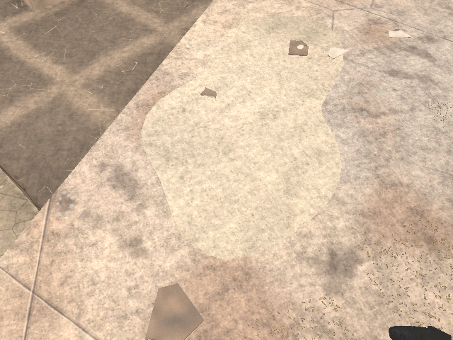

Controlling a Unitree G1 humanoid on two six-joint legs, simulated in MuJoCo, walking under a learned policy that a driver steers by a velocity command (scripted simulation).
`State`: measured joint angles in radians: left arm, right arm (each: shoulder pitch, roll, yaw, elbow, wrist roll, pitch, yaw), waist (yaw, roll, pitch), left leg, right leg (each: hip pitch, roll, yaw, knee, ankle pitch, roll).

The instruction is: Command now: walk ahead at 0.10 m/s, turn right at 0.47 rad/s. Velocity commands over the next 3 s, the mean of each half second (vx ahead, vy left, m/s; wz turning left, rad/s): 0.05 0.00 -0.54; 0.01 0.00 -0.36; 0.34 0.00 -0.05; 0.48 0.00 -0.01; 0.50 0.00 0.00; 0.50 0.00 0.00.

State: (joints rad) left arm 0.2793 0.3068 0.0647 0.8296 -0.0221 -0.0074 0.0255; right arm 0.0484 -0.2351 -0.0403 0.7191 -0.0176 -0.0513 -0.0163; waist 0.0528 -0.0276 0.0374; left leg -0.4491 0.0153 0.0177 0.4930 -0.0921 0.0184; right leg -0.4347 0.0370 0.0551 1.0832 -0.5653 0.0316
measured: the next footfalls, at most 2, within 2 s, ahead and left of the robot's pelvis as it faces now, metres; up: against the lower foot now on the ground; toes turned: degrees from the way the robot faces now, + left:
right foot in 0.32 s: +0.05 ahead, -0.14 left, +0.00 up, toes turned -14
left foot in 0.78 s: +0.13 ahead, +0.07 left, +0.00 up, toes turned -29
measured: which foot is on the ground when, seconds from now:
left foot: down 0.00-0.32, up 0.34-0.76, down 0.78-1.00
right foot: up 0.00-0.30, down 0.32-0.80, up 0.82-1.00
